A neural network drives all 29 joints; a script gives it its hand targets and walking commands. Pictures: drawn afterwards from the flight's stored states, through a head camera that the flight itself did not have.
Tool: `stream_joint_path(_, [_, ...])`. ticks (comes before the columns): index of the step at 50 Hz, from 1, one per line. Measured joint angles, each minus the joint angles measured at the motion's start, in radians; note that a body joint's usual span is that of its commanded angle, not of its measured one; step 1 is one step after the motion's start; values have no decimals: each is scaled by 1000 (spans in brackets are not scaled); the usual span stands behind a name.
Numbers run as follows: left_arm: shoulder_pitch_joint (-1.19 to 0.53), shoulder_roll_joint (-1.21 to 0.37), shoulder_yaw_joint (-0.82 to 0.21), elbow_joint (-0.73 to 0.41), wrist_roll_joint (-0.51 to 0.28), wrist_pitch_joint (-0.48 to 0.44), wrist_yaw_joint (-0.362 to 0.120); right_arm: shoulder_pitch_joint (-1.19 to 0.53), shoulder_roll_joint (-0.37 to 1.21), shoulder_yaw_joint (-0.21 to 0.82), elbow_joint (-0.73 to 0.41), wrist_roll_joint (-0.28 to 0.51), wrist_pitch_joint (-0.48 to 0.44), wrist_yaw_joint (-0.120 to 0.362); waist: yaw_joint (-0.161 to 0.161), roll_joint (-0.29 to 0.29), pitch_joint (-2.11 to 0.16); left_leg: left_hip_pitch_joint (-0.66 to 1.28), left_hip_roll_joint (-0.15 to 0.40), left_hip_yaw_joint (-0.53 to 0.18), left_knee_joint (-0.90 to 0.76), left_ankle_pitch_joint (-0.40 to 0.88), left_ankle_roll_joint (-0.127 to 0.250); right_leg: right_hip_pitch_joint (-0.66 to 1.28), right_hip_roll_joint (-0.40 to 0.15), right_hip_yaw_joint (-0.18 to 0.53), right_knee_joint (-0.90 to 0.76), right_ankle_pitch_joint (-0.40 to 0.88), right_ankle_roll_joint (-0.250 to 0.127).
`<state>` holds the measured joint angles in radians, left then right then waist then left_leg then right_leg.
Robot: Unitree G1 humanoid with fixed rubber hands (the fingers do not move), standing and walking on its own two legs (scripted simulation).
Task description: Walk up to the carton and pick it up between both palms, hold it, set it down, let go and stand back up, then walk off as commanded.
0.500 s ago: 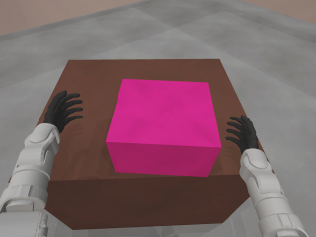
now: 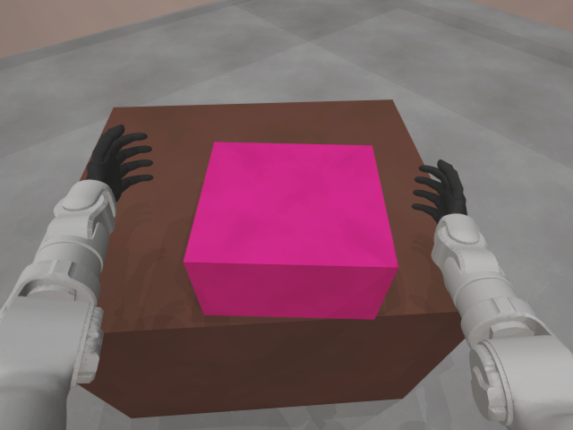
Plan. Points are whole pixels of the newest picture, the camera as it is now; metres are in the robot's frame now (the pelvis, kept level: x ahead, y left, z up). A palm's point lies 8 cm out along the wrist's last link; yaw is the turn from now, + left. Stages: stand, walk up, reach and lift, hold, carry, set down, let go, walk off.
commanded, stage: reach and lift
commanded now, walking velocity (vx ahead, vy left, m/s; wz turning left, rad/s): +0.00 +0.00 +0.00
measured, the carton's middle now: (291, 227) +0.48 +0.00 -0.04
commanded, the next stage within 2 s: none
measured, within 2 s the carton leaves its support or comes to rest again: neither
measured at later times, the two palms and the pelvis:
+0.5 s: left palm (119, 218) +0.41 +0.27 +0.07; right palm (448, 240) +0.38 -0.24 +0.04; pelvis -0.02 -0.01 -0.01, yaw +0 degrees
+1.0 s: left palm (144, 224) +0.42 +0.24 +0.05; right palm (444, 240) +0.39 -0.24 +0.02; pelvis -0.04 -0.01 -0.04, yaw +0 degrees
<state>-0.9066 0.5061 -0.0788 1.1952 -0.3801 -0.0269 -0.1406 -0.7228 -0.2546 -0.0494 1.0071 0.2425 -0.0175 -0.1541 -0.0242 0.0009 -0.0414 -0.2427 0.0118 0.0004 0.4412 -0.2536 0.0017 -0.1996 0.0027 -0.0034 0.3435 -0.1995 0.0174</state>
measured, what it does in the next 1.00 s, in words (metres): stands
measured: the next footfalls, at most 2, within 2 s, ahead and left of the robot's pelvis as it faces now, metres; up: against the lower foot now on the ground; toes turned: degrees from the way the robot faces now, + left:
none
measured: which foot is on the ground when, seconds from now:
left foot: down 0.00-1.00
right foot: down 0.00-1.00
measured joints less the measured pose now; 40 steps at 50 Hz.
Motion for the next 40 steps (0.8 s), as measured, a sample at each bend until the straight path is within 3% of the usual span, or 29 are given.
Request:
stream_joint_path(17, [-68, 0, -50, 220, -24, -152, -6, -84, -22, 10, 184, 87, -109, 26, -3, 0, -63, -163, 0, 0, 34, 10, 0, -176, 0, 0, 63, -4, 0])
stream_joint_path(30, [-124, -33, -131, 383, -125, -296, -6, -126, -22, 14, 271, 97, -189, 49, -3, 0, -135, -449, 0, 0, 176, 4, 0, -477, -1, 0, 236, -28, -6])
stream_joint_path(40, [-185, -51, -140, 430, -149, -351, 0, -190, -22, 14, 289, 97, -212, 50, -9, 0, -195, -615, 0, 0, 270, -10, 0, -654, -1, 0, 352, -53, -11])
